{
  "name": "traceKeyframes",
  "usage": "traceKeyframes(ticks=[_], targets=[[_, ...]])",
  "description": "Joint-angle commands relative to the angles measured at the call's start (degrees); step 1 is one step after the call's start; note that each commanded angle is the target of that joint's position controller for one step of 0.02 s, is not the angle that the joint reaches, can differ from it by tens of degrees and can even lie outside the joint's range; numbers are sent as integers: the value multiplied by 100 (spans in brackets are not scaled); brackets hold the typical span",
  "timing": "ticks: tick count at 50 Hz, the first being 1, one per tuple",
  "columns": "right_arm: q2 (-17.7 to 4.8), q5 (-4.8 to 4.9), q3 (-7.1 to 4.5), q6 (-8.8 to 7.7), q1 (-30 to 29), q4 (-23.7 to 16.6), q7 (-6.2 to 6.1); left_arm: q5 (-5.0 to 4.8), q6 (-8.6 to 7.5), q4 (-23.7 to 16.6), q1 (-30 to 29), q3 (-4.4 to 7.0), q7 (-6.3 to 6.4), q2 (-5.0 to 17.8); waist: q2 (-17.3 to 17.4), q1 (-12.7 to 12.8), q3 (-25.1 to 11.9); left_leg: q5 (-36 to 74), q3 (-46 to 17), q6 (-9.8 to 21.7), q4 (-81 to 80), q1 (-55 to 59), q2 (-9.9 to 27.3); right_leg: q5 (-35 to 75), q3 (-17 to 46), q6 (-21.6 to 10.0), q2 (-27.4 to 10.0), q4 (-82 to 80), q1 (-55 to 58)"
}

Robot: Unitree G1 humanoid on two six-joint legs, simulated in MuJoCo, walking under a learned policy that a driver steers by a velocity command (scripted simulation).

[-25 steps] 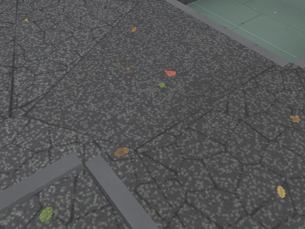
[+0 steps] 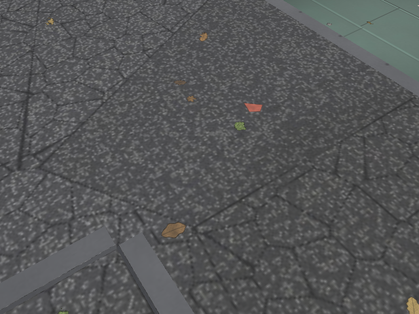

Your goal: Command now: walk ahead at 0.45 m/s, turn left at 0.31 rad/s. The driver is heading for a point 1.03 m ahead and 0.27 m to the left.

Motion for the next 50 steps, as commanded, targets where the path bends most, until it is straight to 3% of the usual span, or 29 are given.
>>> traceKeyframes(ticks=[1, 3, 5, 7, 8, 9, 10, 11, 12, 13, 14, 15, 17, 20, 25, 31, 33, 34, 35, 36, 37, 38, 39, 40, 41, 42, 43, 46, 50], targets=[[36, 25, 91, -27, -795, -527, 34, -6, -86, -134, 225, 40, 45, 580, -655, 21, 805, 503, 353, 34, -1008, -143, -136, 3002, 208, -320, -1389, -457, -591], [-6, 22, 104, -25, -1019, -663, 41, -14, -107, -94, 307, 49, 76, 686, -672, 37, 813, 568, 583, 185, -1526, 238, -228, 3631, 17, -288, -1506, -364, -469], [-160, 18, 49, -44, -805, -661, 12, -26, -129, -105, 229, 83, 115, 851, -692, -141, 586, 422, 759, 416, -1740, 725, -465, 5263, -208, -209, -1596, 226, -122], [-371, 0, -66, -81, 67, -434, -35, -8, -81, -171, 56, 150, 169, 1045, -802, -548, 45, -14, 864, 680, -1740, 1547, -783, 6571, -388, -167, -1677, 1572, 119], [-495, -12, -153, -104, 787, -200, -54, -1, -36, -234, -47, 186, 166, 1136, -839, -830, -351, -85, 795, 835, -1954, 2273, -880, 6413, -400, -179, -1705, 2596, 8], [-717, -81, -273, -117, 1467, -11, -82, -13, -14, -323, -163, 214, 121, 1196, -708, -1189, -644, -257, 386, 1046, -2388, 3282, -708, 5320, -475, -134, -1565, 3955, -687], [-1213, -106, -419, -92, 1823, -1, -127, 31, -23, -545, -153, 169, 49, 853, 158, -1138, -1092, -658, -1539, 1459, -2495, 4288, 718, 1608, -515, -39, -1026, 6018, -1935], [-1440, -35, -464, -11, 1574, -97, -91, -121, -39, -876, -48, 175, -77, 650, 1066, -721, -1527, -1183, -4785, 2412, -3646, 5341, 1741, -1408, 394, 129, 93, 7609, -3991], [-1268, 67, -427, 16, 1143, -142, -100, -42, -96, -1058, -765, 211, -107, 952, 169, -664, -763, -1653, -4213, 2102, -4019, 4814, 1556, -753, 955, 13, -421, 7509, -4693], [-997, 88, -356, 0, 816, -218, -118, -59, -164, -1210, -1096, 226, -134, 1020, -193, -518, -248, -1235, -3517, 1851, -4152, 4002, 1440, -169, 917, 10, -650, 7041, -4601], [-769, 67, -297, -36, 639, -223, -125, -45, -171, -1195, -1094, 231, -110, 952, -640, -235, 50, -380, -2993, 1619, -4230, 3313, 1211, 54, 905, 65, -834, 6550, -4232], [-670, 90, -255, -85, 579, -248, -159, 40, -82, -1217, -1056, 230, -92, 888, -702, -58, 112, 276, -2539, 1486, -4223, 2818, 958, 44, 932, 171, -940, 6210, -3840], [-656, 125, -217, -205, 686, -228, -193, 142, 142, -1273, -963, 210, -112, 740, -466, 106, 54, 1028, -2003, 1375, -4223, 2413, 629, -40, 884, 359, -1007, 5717, -3452], [-885, 155, -252, -257, 1072, -208, -212, 166, 306, -1568, -1528, 218, -150, 776, -205, -1, 174, 1359, -1709, 1222, -4293, 2352, 367, 423, 681, 586, -1027, 4993, -3813], [-892, 144, -250, -179, 1810, -233, -212, 119, 353, -2093, -2768, 218, -215, 883, 79, -495, 181, 1894, -1853, 774, -4138, 3158, 262, 1440, 606, 708, -874, 3804, -4539], [-967, 51, -254, -136, 2253, -326, -298, 58, 281, -2606, -3770, 103, -279, 903, 255, -791, 222, 2640, -2173, 866, -3696, 4057, 349, 1414, 574, 599, -513, 2715, -4665], [-1056, 26, -278, -142, 2167, -399, -341, 21, 219, -2720, -3743, 93, -275, 991, 329, -685, 204, 2914, -2315, 814, -3492, 4126, 439, 1323, 644, 471, -425, 2257, -4223], [-1125, 29, -295, -151, 1971, -468, -357, 5, 189, -2684, -3462, 111, -257, 1070, 364, -496, 143, 3182, -2305, 705, -3332, 3960, 427, 1192, 658, 383, -344, 1987, -3651], [-1217, 31, -314, -174, 1718, -551, -346, -10, 158, -2550, -2926, 162, -211, 1204, 382, -221, -63, 3827, -2230, 551, -2935, 3686, 333, 958, 619, 271, -179, 1798, -2752], [-1283, 47, -327, -215, 1611, -589, -290, -24, 109, -2330, -2150, 243, -144, 1399, 258, 102, -494, 4211, -2134, 427, -2130, 3524, 142, 985, 564, 149, -86, 1597, -1718], [-1209, 109, -311, -277, 1489, -671, -221, 43, 33, -2182, -1262, 320, -51, 1610, 75, 543, -1056, 3373, -1993, 321, -945, 2818, -153, 969, 1002, -44, -615, 1456, -302], [-648, 263, -178, -316, 1755, -890, -199, 222, 42, -2179, -501, 428, 51, 2103, -868, 611, -2003, 685, -1379, 181, 769, 1702, -628, 275, 2726, -395, -2241, 1438, 1178], [-704, 296, -185, -269, 2311, -963, -219, 179, 131, -2128, -737, 494, -4, 2218, -2040, 137, -2432, -2264, -982, 113, 1882, 597, -1150, 286, 5136, -1036, -2997, 720, 1545], [-956, 93, -206, -174, 2185, -749, -262, 107, 183, -2238, -1239, 404, -61, 1633, -933, -36, -1457, -1775, -1039, 138, 2229, 201, -628, -462, 4656, -981, -2744, 616, 664], [-876, 12, -180, -155, 1754, -756, -207, 58, 171, -2252, -1546, 294, -93, 1173, -313, -15, -697, -1313, -960, 98, 2008, 240, -466, -347, 3732, -877, -2407, 474, -194], [-727, 0, -153, -143, 1563, -808, -164, 93, 151, -2179, -1643, 235, -113, 997, -216, -107, -304, -1130, -925, 81, 1680, 345, -318, 94, 3081, -720, -2106, 273, -756], [-687, -73, -148, -103, 1422, -885, -114, 81, 105, -2054, -1534, 217, -106, 991, -466, -168, -124, -1088, -921, 51, 1429, 427, -215, 564, 2637, -652, -1902, 162, -1066], [-604, -109, -121, 12, 1385, -923, -24, -4, -69, -1788, -1186, 235, -182, 1078, -711, -281, -146, -997, -838, -1, 1115, 534, -228, 1699, 1957, -665, -1703, 12, -1246], [-572, -123, -46, 11, 438, -1270, 60, -44, -111, -1598, -901, 258, -207, 1161, -646, -200, 77, -284, -590, -143, 275, -102, -4, 1809, 1410, -745, -1633, -365, -1123]])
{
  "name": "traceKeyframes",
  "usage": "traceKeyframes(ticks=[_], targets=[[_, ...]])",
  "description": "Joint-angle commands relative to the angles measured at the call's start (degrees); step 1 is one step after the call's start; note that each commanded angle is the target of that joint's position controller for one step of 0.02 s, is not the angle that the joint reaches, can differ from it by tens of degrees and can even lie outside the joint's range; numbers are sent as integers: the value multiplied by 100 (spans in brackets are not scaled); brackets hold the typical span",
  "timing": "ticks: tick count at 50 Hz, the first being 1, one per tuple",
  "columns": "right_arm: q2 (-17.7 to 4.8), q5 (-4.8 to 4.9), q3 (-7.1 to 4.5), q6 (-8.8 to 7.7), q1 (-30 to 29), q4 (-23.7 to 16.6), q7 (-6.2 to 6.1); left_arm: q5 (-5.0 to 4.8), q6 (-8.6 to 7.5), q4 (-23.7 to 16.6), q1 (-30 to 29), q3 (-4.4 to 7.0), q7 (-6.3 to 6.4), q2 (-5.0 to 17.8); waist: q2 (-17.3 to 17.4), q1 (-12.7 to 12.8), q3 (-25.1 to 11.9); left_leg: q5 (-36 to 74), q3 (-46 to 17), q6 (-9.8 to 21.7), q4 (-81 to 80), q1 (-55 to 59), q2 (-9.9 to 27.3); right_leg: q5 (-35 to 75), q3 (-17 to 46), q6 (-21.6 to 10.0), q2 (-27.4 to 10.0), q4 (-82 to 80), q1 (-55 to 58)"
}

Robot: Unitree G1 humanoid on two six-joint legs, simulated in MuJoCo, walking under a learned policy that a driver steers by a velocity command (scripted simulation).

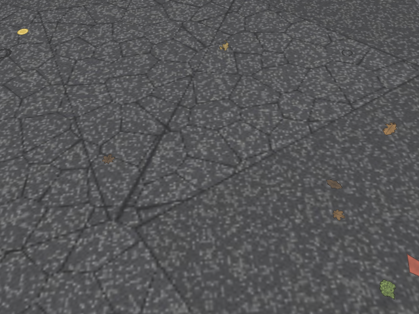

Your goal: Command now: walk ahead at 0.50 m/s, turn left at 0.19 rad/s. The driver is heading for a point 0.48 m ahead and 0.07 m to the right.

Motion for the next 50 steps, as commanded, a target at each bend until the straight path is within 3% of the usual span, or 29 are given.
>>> traceKeyframes(ticks=[1, 4, 9, 11, 12, 13, 14, 15, 16, 17, 19, 22, 26, 29, 32, 34, 36, 37, 38, 39, 40, 41, 42, 43, 44, 46, 48, 50], targets=[[-93, -11, 58, -31, -163, -400, 79, -38, -103, -216, 6, 91, -23, 548, -722, -175, 101, 642, 218, -121, -710, -444, 294, 1280, 1046, -808, -1414, -1097, 122], [62, 32, 185, -76, -864, -601, 121, -64, -74, -93, 261, 105, -37, 630, -775, 11, 158, 1163, 626, -161, -1819, 40, 309, 1652, 654, -688, -1242, -1079, 36], [-129, 58, 174, -120, -1275, -763, 42, -26, 23, 127, 676, 150, 2, 848, -828, 104, 191, 719, 820, 55, -2638, 416, 143, 2320, 729, -606, -1591, -636, 762], [-196, 4, 117, -176, -678, -571, -19, -45, 88, 188, 649, 154, 31, 896, -773, -206, -92, 528, 934, 237, -3139, 1314, -126, 3453, 552, -486, -1518, 252, 912], [-339, -64, 40, -240, 147, -268, -73, -64, 117, 207, 686, 119, 39, 804, -547, -520, -563, 617, 903, 383, -3395, 2439, -190, 3557, 316, -372, -1268, 1261, 625], [-737, -194, -77, -297, 1162, -92, -151, -101, 112, 9, 599, 33, 36, 576, -24, -929, -1251, 93, -319, 681, -3537, 3913, 948, 2002, 161, -237, -1009, 2795, -461], [-1332, -183, -227, -259, 1444, -48, -201, -224, 118, -174, 1153, -109, 19, -63, 1331, -704, -1832, -122, -2836, 1343, -4105, 5290, 2582, -1838, -128, -22, -64, 4714, -2470], [-1044, 59, -208, -194, 1297, -59, -203, -64, 188, -59, 781, 90, 91, 684, 415, -778, -1471, -398, -2979, 1306, -4336, 4703, 2432, -1888, 569, -112, -232, 5241, -2931], [-690, 88, -94, -209, 776, -94, -194, -72, 178, -164, 395, 115, 56, 646, 218, -541, -670, -182, -2049, 1109, -4465, 3952, 2125, -1361, 734, -167, -482, 5167, -3005], [-384, 85, -17, -260, 479, -96, -164, -101, 176, -149, 284, 87, 24, 502, 125, -386, -328, 277, -1406, 908, -4710, 3318, 1850, -984, 732, -157, -647, 4874, -2778], [-122, 114, 55, -346, 298, -22, -193, 22, 323, -16, 416, 98, -40, 383, 278, -113, -41, 756, -533, 567, -5014, 2646, 1443, -690, 706, -64, -777, 4558, -2333], [-211, 161, 20, -488, 522, 133, -215, 52, 466, -57, 237, 121, -137, 240, 153, 1, 46, 1555, 63, 543, -5197, 2593, 1378, -259, 649, 14, -762, 4543, -2497], [-211, 159, 7, -505, 858, 311, -247, 57, 510, -320, -539, 120, -199, 183, 79, -90, 252, 2038, 690, 525, -5271, 2827, 1320, 505, 572, 102, -815, 4096, -3184], [-147, 163, 53, -487, 949, 444, -269, 74, 459, -508, -1078, 27, -220, 10, 48, -132, 457, 3301, 1249, 441, -5057, 2668, 1114, 998, 259, 122, -641, 2896, -2807], [-252, 175, 63, -447, 1316, 687, -306, 100, 413, -599, -1424, -71, -194, -108, 145, -290, 393, 4589, 1487, 389, -4669, 2911, 1124, 1136, -213, 14, -335, 1949, -2183], [-354, 169, 52, -398, 1339, 799, -345, 128, 369, -529, -1184, -61, -146, -10, 307, -175, 217, 5406, 1476, 371, -4173, 3270, 1202, 850, -254, -156, -148, 1705, -1830], [-450, 183, 24, -335, 1210, 838, -392, 175, 282, -277, -460, 14, -80, 208, 368, 125, -159, 5817, 1417, 334, -3180, 3494, 1204, 589, -211, -371, 92, 1344, -1119], [-475, 233, 21, -291, 1130, 842, -393, 233, 192, -83, 72, 61, -47, 308, 163, 414, -422, 5188, 1510, 223, -2275, 3324, 1052, 1317, -127, -471, 98, 625, -373], [-365, 284, 61, -296, 1209, 724, -386, 313, 118, 42, 539, 156, 6, 729, -255, 546, -944, 3316, 1555, 73, -1029, 2439, 772, 3726, 569, -671, -740, 786, 905], [404, 458, 237, -254, 2045, 688, -343, 266, 137, 92, 633, 247, 56, 1139, -1491, 137, -1980, -2249, 1365, -101, 973, 828, -148, 7480, 2348, -1767, -2632, 1558, 2831], [-44, 445, 121, -122, 2047, 897, -363, -117, 194, 73, 794, 217, 68, 962, -678, 297, -2669, -2221, 243, -159, 1371, 878, -162, 7261, 2644, -2102, -2730, 1298, 2640], [-95, 360, 95, -79, 1539, 771, -348, -166, 255, -18, 189, 169, 113, 811, -671, 174, -1816, -1883, 167, -177, 1305, 637, -4, 5816, 2229, -1951, -2469, 751, 1787], [-19, 220, 113, -73, 1114, 703, -344, -141, 289, -68, -322, 52, 147, 445, -545, 49, -900, -1563, 195, -192, 864, 517, 158, 4776, 1888, -1655, -2175, 333, 905], [-16, 118, 94, -27, 963, 724, -342, -126, 298, -66, -578, -33, 180, 205, -458, -108, -440, -1310, 189, -234, 434, 725, 268, 4326, 1586, -1387, -1908, 54, 261], [71, 58, 103, 63, 1160, 806, -329, -116, 308, -49, -726, -83, 216, 103, -514, -295, -354, -1116, 245, -284, 72, 1218, 293, 4074, 1253, -1205, -1695, -110, -271], [309, 77, 144, 197, 1445, 990, -326, -9, 275, 26, -727, -93, 209, 173, -542, -433, -494, -949, 397, -320, -469, 1824, 159, 3869, 909, -1067, -1469, -167, -675], [371, 109, 165, 270, 1362, 1042, -361, 32, 255, 99, -705, -81, 182, 281, -680, -424, -539, -888, 450, -333, -1139, 1943, 140, 2995, 858, -1000, -1389, -252, -735], [297, 108, 160, 334, 1110, 1050, -403, 39, 300, 176, -652, -72, 166, 332, -865, -307, -482, -696, 493, -326, -1644, 1993, 143, 1503, 976, -923, -1346, -429, -828]])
